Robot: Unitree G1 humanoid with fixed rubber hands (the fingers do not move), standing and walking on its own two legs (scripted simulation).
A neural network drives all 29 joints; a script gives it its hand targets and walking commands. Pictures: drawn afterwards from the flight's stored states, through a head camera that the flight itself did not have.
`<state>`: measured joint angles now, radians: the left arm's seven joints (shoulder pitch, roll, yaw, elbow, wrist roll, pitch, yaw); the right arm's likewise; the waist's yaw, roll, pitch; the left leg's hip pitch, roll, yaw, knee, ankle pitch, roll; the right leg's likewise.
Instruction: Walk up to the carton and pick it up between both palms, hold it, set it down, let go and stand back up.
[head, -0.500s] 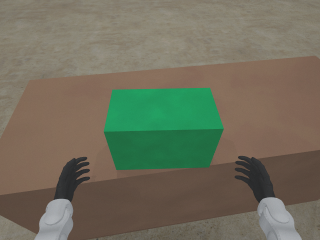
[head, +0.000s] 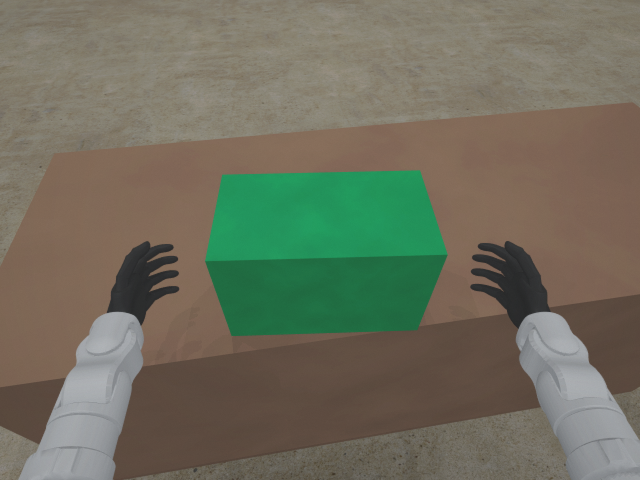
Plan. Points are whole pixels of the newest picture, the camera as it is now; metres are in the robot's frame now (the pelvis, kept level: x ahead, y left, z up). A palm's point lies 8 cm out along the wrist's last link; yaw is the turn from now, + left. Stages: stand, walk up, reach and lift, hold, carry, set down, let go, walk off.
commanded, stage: reach and lift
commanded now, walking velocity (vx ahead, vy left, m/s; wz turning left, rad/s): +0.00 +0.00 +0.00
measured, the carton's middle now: (323, 255) +0.45 +0.01 -0.01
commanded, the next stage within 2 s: none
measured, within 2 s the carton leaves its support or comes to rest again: neither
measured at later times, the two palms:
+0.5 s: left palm (120, 217) +0.40 +0.26 +0.13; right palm (522, 211) +0.41 -0.25 +0.12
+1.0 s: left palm (131, 200) +0.43 +0.26 +0.13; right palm (504, 188) +0.45 -0.23 +0.13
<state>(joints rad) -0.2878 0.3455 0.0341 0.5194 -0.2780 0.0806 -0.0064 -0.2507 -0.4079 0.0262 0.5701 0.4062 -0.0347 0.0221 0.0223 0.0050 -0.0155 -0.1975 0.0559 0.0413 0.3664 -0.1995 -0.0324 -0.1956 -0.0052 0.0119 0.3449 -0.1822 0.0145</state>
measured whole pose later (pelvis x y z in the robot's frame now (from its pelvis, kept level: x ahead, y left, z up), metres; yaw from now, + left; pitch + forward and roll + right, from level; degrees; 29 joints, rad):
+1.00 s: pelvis +0.00 +0.00 +0.00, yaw +1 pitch +13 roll -1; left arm -0.95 0.44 -0.01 0.98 -0.31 0.22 -0.02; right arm -0.93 -0.51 0.15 1.02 0.53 0.11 0.01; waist 0.03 0.00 -0.11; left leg -0.45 0.06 0.01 0.39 -0.17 -0.04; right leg -0.42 0.01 0.00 0.32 -0.13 0.01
